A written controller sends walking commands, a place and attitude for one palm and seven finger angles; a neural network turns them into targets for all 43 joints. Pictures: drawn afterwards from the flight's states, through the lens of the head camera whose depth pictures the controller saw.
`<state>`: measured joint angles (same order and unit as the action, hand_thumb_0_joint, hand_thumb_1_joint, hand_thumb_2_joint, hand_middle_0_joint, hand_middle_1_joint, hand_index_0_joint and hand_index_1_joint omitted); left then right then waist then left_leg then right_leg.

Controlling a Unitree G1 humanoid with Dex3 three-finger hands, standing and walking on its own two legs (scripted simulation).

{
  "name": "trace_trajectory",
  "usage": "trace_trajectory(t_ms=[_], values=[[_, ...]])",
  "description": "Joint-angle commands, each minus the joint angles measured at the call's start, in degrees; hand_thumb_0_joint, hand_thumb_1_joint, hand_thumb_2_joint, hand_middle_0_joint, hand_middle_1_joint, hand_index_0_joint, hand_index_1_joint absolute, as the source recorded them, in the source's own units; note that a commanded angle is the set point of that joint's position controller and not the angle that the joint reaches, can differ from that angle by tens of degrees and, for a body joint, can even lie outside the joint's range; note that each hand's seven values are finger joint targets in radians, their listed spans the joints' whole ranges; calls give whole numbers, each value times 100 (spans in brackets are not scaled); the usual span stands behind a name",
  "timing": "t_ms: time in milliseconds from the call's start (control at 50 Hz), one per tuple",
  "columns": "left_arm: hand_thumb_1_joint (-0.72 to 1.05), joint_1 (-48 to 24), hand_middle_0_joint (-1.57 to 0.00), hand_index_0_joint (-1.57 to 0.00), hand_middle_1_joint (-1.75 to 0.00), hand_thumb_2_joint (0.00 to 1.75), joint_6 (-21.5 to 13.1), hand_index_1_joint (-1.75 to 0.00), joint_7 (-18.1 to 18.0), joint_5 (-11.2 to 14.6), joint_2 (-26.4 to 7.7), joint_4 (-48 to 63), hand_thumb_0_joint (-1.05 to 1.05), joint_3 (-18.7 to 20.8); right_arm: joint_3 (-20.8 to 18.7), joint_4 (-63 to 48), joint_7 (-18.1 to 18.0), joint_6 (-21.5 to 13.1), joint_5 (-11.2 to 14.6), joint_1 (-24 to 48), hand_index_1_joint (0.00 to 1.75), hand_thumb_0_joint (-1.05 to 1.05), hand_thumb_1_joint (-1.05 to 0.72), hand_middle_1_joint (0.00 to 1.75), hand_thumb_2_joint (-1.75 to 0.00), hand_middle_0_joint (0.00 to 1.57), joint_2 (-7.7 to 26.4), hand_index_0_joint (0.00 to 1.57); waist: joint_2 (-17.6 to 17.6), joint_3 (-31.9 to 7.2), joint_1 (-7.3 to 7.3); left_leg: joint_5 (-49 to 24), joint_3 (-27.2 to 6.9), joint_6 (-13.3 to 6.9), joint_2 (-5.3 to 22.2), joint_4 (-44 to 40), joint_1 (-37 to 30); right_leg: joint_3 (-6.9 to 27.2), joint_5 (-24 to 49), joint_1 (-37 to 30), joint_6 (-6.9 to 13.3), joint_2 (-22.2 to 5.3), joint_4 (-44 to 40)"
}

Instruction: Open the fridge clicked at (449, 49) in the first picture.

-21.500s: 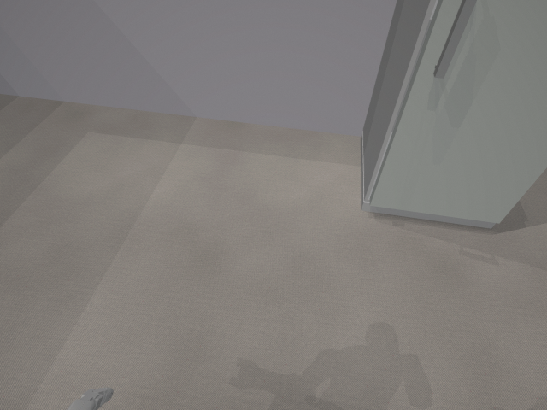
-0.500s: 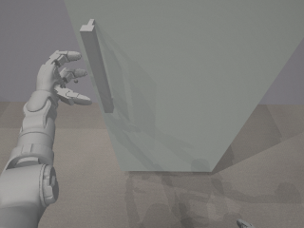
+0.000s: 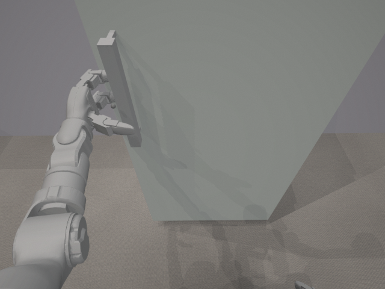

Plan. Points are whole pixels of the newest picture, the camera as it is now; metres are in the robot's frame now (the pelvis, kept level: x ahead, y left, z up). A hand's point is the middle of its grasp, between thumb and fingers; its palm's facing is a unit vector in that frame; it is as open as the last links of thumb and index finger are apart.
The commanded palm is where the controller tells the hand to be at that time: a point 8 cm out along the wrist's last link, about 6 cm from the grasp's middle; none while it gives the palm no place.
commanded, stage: feel for the door with the fingertips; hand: left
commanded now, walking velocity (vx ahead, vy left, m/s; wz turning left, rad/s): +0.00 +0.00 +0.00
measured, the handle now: (126, 96) +0.50 +0.15 +0.14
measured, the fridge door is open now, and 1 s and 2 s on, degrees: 0 0 0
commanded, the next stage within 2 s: slide the fingers in behind the handle in 0.32 s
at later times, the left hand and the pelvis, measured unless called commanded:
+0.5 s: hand (109, 102) +0.46 +0.17 +0.16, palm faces +0.01 -1.00 -0.01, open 13.6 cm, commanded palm +0.44 +0.22 +0.15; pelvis -0.01 +0.00 +0.00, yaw +2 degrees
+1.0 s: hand (118, 106) +0.45 +0.16 +0.15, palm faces +0.00 -1.00 -0.01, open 14.0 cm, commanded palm +0.42 +0.21 +0.15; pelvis -0.01 +0.00 +0.00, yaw +0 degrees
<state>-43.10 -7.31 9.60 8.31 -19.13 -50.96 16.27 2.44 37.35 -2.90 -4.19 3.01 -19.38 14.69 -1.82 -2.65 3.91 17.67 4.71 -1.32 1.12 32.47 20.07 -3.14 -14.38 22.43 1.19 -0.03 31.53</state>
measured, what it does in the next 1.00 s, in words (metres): stands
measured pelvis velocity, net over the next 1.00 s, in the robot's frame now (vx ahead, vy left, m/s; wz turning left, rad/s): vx -0.01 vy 0.00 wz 0.00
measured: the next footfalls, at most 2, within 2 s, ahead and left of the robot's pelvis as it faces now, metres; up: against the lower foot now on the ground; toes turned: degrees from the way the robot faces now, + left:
none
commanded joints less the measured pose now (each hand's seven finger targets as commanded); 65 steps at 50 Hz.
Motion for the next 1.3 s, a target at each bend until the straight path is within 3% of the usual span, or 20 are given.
trace_trajectory(t_ms=[0, 20, 80, 120, 160, 260, 400, 540, 620, 640, 700, 860, 880, 900, 940, 980, 1040, 1140, 1220, 1280], values=[[-50, -2881, -30, -30, -120, 30, -421, -120, 80, 99, -1378, 1239, 0, 170, -309, -620, -106, -212, 11, -95, 30, 0, -90, 30, -90, 20, 851, 20, 76, -1797, -23, -1473, -325, -104, -81, -353, -534, 236, 1809, -1038, 29, 42, -254], [-50, -2965, -30, -30, -120, 30, -461, -120, 105, 117, -1481, 1210, 0, 254, -328, -581, -115, -224, 14, -133, 30, 0, -90, 30, -90, 20, 857, 20, 167, -1816, -16, -1448, -330, -108, -71, -316, -550, 244, 1797, -1005, 20, 52, -263], [-50, -3226, -30, -30, -120, 30, -579, -120, 236, 178, -1134, 1222, 0, -89, -343, -553, -129, -263, 18, -159, 30, 0, -90, 30, -90, 20, 844, 20, 106, -1884, 99, -1420, -355, -109, -65, -280, -704, 215, 1690, -872, 22, 61, -272], [-50, -3169, -30, -30, -120, 30, -576, -120, 291, 215, -1346, 1031, 0, 92, -341, -478, -142, -275, 18, -200, 30, 0, -90, 30, -90, 20, 899, 20, 114, -1955, 60, -1389, -385, -95, -70, -280, -679, 225, 1673, -856, 28, 70, -262], [-50, -3226, -30, -30, -120, 30, -520, -120, 318, 240, -1201, 764, 0, 3, -325, -436, -138, -278, 18, -227, 30, 0, -90, 30, -90, 20, 895, 20, 195, -1799, 95, -1259, -399, -85, -88, -306, -550, 192, 1568, -779, 22, 62, -277], [-50, -3533, -30, -30, -120, 30, -546, -120, 214, 97, -1392, 513, 0, 62, -314, -392, -117, -267, -7, -296, 30, 0, -90, 30, -90, 20, 922, 20, 11, -1720, 113, -1108, -440, -73, -107, -298, -414, 191, 1324, -597, 30, 42, -247], [-50, -4103, -30, -30, -120, 30, -748, -120, 136, 16, -1482, 192, 0, 18, -326, -274, -94, -299, -34, -450, 30, 0, -90, 30, -90, 20, 972, 20, 108, -1733, 312, -851, -519, -83, -90, -239, -314, 205, 1042, -366, 0, 60, -236], [-50, -4019, -30, -30, -120, 30, -803, -120, 257, 40, -1397, -21, 0, -37, -317, -281, -70, -335, -42, -515, 30, 0, -90, 30, -90, 20, 982, 20, -25, -1838, 288, -693, -539, -64, -98, -194, -254, 201, 866, -245, 21, 70, -190], [-50, -3759, -30, -30, -120, 30, -884, -120, 265, 114, -1403, 208, 0, 74, -343, -335, -38, -359, -53, -535, 30, 0, -90, 30, -90, 20, 978, 20, 62, -2091, 165, -945, -582, -38, -62, -178, -425, 142, 1018, -327, 37, 103, -105], [-50, -3649, -30, -30, -120, 30, -865, -120, 285, 133, -1175, 185, 0, -98, -328, -360, -28, -366, -38, -479, 30, 0, -90, 30, -90, 20, 952, 20, -96, -1955, 165, -886, -554, -32, -62, -181, -435, 150, 959, -223, 46, 105, -123], [-50, -3544, -30, -30, -120, 30, -879, -120, 256, 180, -1136, 345, 0, -92, -338, -386, -21, -371, -35, -457, 30, 0, -90, 30, -90, 20, 960, 20, 34, -1851, 150, -871, -557, -39, -44, -204, -384, 125, 940, -263, 44, 114, -131], [-50, -3431, -30, -30, -120, 30, -849, -120, -50, 63, -1443, 836, 0, 225, -346, -455, -8, -381, -56, -371, 30, 0, -90, 30, -90, 20, 909, 20, 144, -1995, -16, -960, -495, -52, -56, -265, -313, 172, 1111, -618, 32, 106, -117], [-50, -3271, -30, -30, -120, 30, -874, -120, -106, 30, -1645, 916, 0, 379, -363, -486, -21, -365, -59, -371, 30, 0, -90, 30, -90, 20, 929, 20, 151, -2063, -74, -1095, -482, -62, -45, -240, -348, 164, 1190, -707, 37, 98, -99], [-50, -3242, -30, -30, -120, 30, -868, -120, -113, 15, -1517, 979, 0, 280, -332, -500, -10, -371, -57, -307, 30, 0, -90, 30, -90, 20, 887, 20, -111, -2058, -74, -1137, -463, -43, -63, -249, -393, 179, 1263, -684, 45, 98, -93], [-50, -3305, -30, -30, -120, 30, -830, -120, -95, -2, -1175, 947, 0, -1, -325, -487, 1, -380, -45, -281, 30, 0, -90, 30, -90, 20, 848, 20, -27, -1865, 16, -1128, -448, -42, -51, -255, -404, 164, 1299, -592, 41, 106, -125], [-50, -3175, -30, -30, -120, 30, -806, -120, -84, 45, -1266, 1066, 0, 88, -361, -512, -15, -366, -43, -295, 30, 0, -90, 30, -90, 20, 884, 20, 139, -2014, -29, -1283, -438, -56, -45, -236, -451, 156, 1430, -769, 45, 109, -121], [-50, -3339, -30, -30, -120, 30, -663, -120, -23, 123, -987, 963, 0, -111, -346, -454, -35, -372, -14, -245, 30, 0, -90, 30, -90, 20, 861, 20, 97, -1830, 76, -1209, -437, -47, -51, -245, -515, 160, 1425, -603, 34, 108, -183], [-50, -3222, -30, -30, -120, 30, -565, -120, -47, 150, -933, 1020, 0, -87, -357, -448, -35, -362, -32, -245, 30, 0, -90, 30, -90, 20, 851, 20, 244, -1984, 40, -1424, -435, -59, -69, -221, -567, 151, 1649, -721, 27, 99, -159], [-50, -3202, -30, -30, -120, 30, -565, -120, -59, 141, -499, 1234, 0, -449, -353, -466, 0, -361, -21, -159, 30, 0, -90, 30, -90, 20, 800, 20, -42, -1969, 59, -1683, -446, -34, -69, -176, -760, 123, 1776, -610, 44, 93, -122], [-50, -3208, -30, -30, -120, 30, -529, -120, -144, 136, -644, 1215, 0, -321, -377, -435, -2, -327, -39, -194, 30, 0, -90, 30, -90, 20, 832, 20, 219, -1973, 37, -1710, -479, -47, -62, -172, -727, 101, 1775, -676, 41, 93, -125]])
